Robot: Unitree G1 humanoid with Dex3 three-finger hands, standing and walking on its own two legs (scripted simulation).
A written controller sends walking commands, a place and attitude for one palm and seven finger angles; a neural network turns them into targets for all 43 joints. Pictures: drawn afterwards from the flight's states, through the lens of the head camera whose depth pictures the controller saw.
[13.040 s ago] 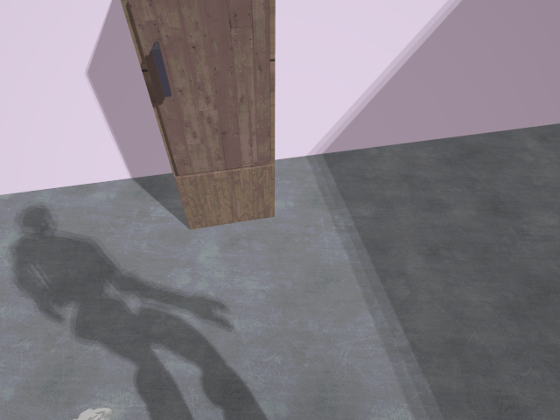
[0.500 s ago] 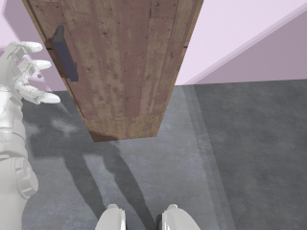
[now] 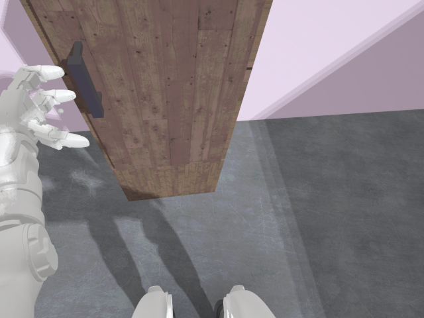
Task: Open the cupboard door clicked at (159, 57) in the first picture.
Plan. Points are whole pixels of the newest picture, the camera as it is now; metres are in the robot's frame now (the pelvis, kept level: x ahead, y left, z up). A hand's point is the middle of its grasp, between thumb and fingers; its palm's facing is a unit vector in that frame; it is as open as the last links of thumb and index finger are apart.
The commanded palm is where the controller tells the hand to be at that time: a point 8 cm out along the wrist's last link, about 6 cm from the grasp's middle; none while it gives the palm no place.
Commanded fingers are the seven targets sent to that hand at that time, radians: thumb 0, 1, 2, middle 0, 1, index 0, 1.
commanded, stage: slide the fingers in behind the handle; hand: left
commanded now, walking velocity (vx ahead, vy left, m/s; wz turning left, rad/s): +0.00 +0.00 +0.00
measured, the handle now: (88, 82) +0.54 +0.21 +0.08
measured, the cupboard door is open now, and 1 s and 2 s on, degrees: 0 0 0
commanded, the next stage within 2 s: close the thumb around the handle in 1.30 s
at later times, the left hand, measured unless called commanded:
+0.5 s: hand (84, 108) +0.48 +0.21 +0.07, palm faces +0.08 -1.00 +0.00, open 14.0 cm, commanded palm +0.45 +0.26 +0.07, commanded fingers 0.00 -0.50 0.30 -0.30 -1.20 -0.30 -1.20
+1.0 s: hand (102, 108) +0.48 +0.18 +0.07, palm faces +0.08 -1.00 +0.00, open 14.0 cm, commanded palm +0.45 +0.23 +0.07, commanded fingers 0.00 -0.50 0.30 -0.30 -1.20 -0.30 -1.20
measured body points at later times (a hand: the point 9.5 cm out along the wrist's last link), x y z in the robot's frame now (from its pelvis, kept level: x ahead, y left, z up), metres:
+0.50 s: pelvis +0.00 +0.00 +0.00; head +0.11 +0.02 +0.43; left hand +0.47 +0.26 +0.07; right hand +0.02 -0.27 -0.11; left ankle +0.01 +0.10 -0.67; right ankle +0.00 -0.13 -0.67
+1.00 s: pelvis +0.00 -0.01 +0.00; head +0.11 +0.01 +0.44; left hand +0.47 +0.23 +0.07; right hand +0.02 -0.27 -0.12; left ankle +0.01 +0.10 -0.67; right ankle +0.00 -0.13 -0.67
